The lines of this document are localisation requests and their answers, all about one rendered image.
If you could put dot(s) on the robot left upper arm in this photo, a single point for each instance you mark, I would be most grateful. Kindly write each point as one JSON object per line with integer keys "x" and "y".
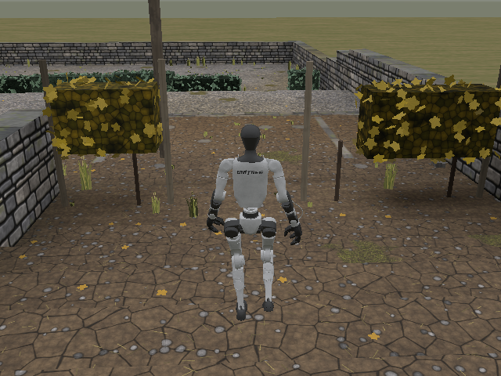
{"x": 222, "y": 177}

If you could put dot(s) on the robot left forearm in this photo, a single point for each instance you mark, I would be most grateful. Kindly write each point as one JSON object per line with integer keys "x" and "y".
{"x": 214, "y": 207}

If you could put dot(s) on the robot right forearm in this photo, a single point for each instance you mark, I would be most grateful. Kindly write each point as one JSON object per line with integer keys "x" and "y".
{"x": 290, "y": 211}

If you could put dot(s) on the right robot hand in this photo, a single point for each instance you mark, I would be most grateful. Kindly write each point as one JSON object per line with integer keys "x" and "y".
{"x": 297, "y": 233}

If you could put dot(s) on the robot right upper arm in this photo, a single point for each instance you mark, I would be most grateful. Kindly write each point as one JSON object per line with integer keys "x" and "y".
{"x": 279, "y": 180}

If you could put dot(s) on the left robot hand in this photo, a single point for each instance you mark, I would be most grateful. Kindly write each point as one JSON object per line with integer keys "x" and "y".
{"x": 216, "y": 221}

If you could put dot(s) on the robot left foot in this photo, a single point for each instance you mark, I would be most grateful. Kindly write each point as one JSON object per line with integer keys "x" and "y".
{"x": 241, "y": 314}

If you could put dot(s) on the left robot thigh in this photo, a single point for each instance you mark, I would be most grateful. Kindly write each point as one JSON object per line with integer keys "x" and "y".
{"x": 233, "y": 236}

